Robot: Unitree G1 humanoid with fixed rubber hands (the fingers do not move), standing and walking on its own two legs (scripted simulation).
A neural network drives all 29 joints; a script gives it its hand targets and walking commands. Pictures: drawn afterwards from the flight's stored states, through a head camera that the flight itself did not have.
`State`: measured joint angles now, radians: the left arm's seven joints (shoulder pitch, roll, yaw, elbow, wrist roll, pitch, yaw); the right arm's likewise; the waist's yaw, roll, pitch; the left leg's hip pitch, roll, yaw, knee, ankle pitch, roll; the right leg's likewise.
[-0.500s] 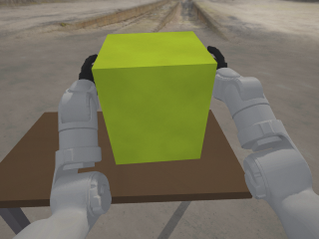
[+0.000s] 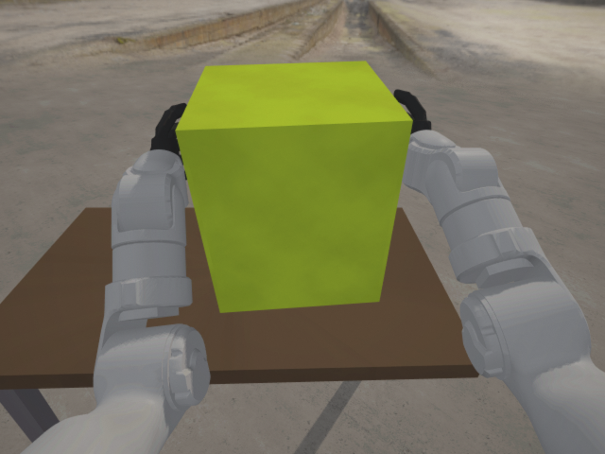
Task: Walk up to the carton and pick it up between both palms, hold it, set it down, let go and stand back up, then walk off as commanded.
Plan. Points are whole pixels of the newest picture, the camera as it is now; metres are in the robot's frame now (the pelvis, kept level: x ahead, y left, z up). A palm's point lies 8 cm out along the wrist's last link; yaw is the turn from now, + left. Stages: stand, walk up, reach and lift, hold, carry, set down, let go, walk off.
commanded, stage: hold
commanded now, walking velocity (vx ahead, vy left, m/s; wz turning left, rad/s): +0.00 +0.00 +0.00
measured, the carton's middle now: (293, 185) +0.38 +0.01 +0.26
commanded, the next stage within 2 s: none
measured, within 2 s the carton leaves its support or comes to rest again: neither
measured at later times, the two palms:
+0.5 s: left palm (170, 165) +0.37 +0.16 +0.29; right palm (414, 148) +0.37 -0.14 +0.31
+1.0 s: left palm (170, 160) +0.37 +0.16 +0.30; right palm (416, 149) +0.37 -0.14 +0.31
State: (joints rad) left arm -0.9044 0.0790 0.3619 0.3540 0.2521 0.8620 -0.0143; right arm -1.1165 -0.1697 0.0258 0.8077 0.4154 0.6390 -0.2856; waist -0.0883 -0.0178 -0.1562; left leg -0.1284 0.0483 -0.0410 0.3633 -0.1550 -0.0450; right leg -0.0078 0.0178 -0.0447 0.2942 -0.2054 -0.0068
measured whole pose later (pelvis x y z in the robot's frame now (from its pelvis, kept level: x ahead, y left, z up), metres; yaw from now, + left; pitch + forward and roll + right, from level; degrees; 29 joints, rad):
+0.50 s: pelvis +0.00 +0.00 +0.00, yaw +0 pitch -5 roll -1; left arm -0.90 0.07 0.37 0.35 0.25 0.86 -0.02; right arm -1.11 -0.17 0.04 0.80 0.42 0.65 -0.29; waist -0.08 -0.01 -0.15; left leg -0.12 0.05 -0.04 0.36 -0.16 -0.05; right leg 0.00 0.02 -0.04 0.29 -0.21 -0.01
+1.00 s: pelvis +0.00 +0.00 +0.00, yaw +0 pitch -5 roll -1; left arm -0.91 0.08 0.37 0.35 0.26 0.87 -0.02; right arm -1.11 -0.17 0.04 0.78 0.42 0.64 -0.29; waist -0.09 -0.01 -0.15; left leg -0.12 0.05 -0.04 0.36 -0.15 -0.04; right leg 0.00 0.02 -0.04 0.29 -0.21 -0.01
